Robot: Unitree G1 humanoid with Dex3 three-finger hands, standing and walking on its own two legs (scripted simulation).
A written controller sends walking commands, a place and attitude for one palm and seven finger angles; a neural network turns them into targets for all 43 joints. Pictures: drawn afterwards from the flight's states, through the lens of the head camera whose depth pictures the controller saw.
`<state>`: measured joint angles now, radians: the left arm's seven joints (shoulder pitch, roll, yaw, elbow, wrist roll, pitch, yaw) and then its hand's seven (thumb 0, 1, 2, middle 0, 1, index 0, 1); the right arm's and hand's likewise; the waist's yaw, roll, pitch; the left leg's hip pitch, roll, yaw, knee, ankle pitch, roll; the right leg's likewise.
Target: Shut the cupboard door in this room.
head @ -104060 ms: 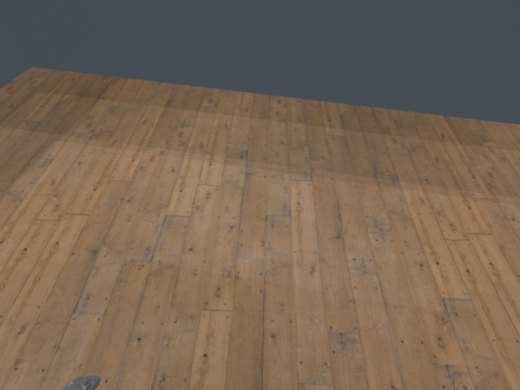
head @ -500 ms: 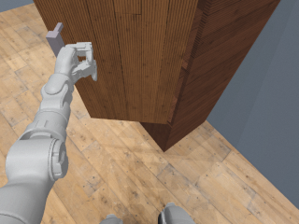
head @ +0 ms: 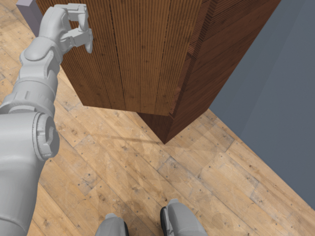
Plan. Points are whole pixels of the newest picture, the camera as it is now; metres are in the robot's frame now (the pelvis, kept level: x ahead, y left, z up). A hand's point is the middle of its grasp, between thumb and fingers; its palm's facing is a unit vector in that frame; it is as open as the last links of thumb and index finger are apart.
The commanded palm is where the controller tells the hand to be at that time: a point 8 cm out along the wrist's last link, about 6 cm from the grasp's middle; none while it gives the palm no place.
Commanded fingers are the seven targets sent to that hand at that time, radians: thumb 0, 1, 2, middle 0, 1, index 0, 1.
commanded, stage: push the door shut along its arc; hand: left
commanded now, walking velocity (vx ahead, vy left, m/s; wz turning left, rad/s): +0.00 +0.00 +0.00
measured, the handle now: (47, 27) +0.60 +0.16 +0.12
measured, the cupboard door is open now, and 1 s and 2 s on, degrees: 44 25 25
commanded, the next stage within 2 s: pull the fist back off the door in 0.48 s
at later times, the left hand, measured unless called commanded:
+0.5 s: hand (101, 22) +0.59 +0.04 +0.13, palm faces -0.41 -0.91 -0.03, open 3.5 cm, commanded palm +0.62 +0.05 +0.13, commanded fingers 0.00 0.90 0.90 -1.30 -1.50 -1.30 -1.50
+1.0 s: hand (112, 21) +0.60 +0.01 +0.12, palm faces +0.01 -1.00 -0.03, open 3.1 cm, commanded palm +0.56 +0.06 +0.13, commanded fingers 0.00 0.90 0.90 -1.30 -1.50 -1.30 -1.50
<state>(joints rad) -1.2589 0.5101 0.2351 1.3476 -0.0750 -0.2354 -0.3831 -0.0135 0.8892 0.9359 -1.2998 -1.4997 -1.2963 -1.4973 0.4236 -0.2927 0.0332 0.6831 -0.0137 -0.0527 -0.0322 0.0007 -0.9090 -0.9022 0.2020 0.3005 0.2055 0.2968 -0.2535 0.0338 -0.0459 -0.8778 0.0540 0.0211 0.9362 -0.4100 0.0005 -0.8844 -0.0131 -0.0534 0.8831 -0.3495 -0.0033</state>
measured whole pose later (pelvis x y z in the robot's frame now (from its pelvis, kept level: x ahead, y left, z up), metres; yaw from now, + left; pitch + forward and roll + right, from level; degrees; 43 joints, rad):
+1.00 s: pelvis +0.02 -0.01 +0.00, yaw -1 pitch +24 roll -1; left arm -1.29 0.34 0.33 1.31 0.06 -0.25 0.17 0.01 0.93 0.92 -1.30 -1.50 -1.30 -1.50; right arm 0.51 -0.24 0.02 0.65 -0.09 -0.01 0.09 0.00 -0.91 -0.90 0.20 0.30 0.20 0.30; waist -0.27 0.07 -0.08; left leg -0.90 0.07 0.03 0.90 -0.42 -0.02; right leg -0.92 0.00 -0.04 0.87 -0.36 -0.02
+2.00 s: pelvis +0.02 -0.01 +0.04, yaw -1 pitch +6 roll +0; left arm -0.43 0.15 0.11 0.55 -0.13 -0.23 0.01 0.01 0.91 0.90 -1.30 -1.50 -1.30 -1.50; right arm 0.36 -0.26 -0.02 0.65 0.03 0.00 -0.01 0.01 -0.91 -0.90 0.20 0.30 0.20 0.30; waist -0.05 0.05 -0.07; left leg -0.41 0.05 0.05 0.66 -0.35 -0.01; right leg -0.45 0.00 -0.03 0.65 -0.31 -0.01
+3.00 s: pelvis +0.03 +0.00 +0.06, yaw +2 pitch -5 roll +0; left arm 0.44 0.32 0.34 -0.33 -0.05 -0.08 0.12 0.01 0.90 0.90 -0.24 -0.34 -0.24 -0.34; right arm 0.20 -0.24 0.01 0.65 0.00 -0.09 -0.09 0.01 -0.91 -0.90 0.20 0.30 0.20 0.30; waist 0.07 0.07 0.01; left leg -0.07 0.01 0.02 0.41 -0.26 0.00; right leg -0.09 -0.04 -0.06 0.41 -0.23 0.01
